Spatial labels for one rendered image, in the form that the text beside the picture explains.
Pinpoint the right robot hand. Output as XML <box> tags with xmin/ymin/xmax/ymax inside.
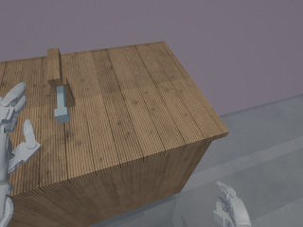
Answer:
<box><xmin>213</xmin><ymin>181</ymin><xmax>252</xmax><ymax>227</ymax></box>

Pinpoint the left robot hand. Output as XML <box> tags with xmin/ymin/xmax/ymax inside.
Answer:
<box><xmin>0</xmin><ymin>82</ymin><xmax>41</xmax><ymax>183</ymax></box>

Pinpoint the counter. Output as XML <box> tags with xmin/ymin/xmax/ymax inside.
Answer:
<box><xmin>0</xmin><ymin>41</ymin><xmax>229</xmax><ymax>227</ymax></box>

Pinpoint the robot left forearm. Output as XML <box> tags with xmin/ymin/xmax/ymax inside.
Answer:
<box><xmin>0</xmin><ymin>182</ymin><xmax>15</xmax><ymax>227</ymax></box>

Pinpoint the tap lever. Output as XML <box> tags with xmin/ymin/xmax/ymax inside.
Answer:
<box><xmin>54</xmin><ymin>86</ymin><xmax>71</xmax><ymax>124</ymax></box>

